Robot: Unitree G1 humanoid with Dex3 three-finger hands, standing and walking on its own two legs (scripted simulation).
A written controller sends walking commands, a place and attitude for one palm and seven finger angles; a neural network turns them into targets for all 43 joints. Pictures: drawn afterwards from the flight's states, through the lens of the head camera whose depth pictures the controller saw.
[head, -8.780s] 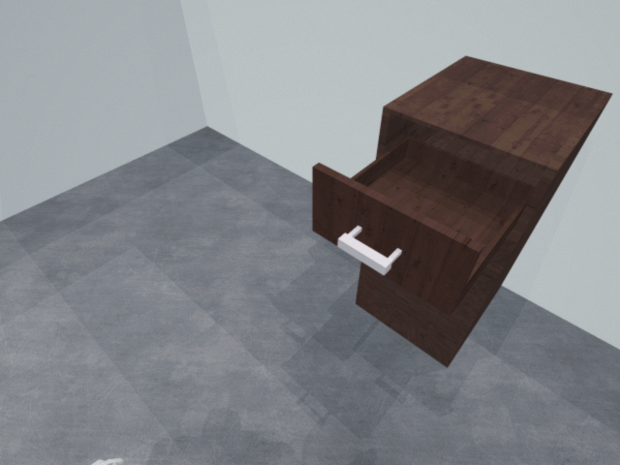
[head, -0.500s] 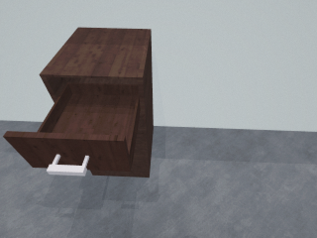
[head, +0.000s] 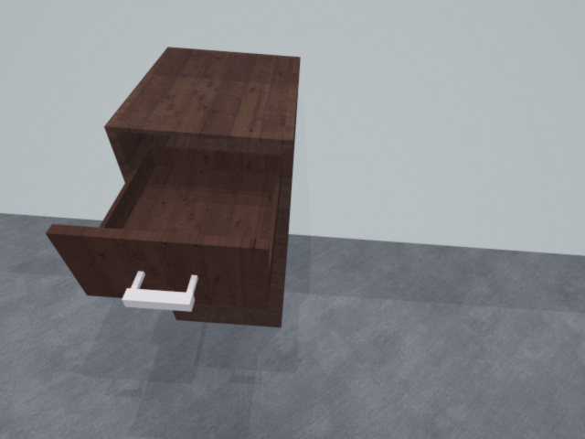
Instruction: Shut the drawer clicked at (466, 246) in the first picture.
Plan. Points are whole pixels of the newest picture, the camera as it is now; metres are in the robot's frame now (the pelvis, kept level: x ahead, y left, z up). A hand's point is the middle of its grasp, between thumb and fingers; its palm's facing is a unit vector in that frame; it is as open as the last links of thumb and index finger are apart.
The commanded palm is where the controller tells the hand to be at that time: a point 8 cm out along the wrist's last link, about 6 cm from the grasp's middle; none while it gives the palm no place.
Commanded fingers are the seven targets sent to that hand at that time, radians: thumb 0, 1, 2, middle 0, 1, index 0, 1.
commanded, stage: look again from close up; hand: left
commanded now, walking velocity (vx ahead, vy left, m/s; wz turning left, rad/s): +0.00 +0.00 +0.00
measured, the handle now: (163, 289) +0.35 +0.24 -0.05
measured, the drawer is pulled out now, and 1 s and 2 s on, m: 0.29 0.29 0.29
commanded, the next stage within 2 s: shuffle to correct the standing spot in 0.06 s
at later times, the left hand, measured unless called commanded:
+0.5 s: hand out of the picture -0.07 +0.19 -0.17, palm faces +0.08 -0.98 -0.18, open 7.4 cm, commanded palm none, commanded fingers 0.00 0.90 0.90 -0.20 -0.30 -0.20 -0.30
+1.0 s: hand (172, 433) +0.17 +0.20 -0.17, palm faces -0.01 -0.97 -0.25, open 7.3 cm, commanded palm none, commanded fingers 0.00 0.90 0.90 -0.20 -0.30 -0.20 -0.30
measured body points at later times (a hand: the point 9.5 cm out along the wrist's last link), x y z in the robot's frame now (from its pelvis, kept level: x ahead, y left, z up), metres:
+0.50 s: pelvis +0.01 +0.02 +0.00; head +0.01 +0.03 +0.45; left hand -0.08 +0.24 -0.16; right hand -0.01 -0.21 -0.16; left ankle +0.02 +0.09 -0.73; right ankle -0.03 -0.11 -0.74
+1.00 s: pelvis +0.10 +0.01 -0.01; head +0.13 +0.01 +0.44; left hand +0.17 +0.25 -0.16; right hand +0.05 -0.19 -0.17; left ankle +0.04 +0.10 -0.73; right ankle +0.16 -0.11 -0.74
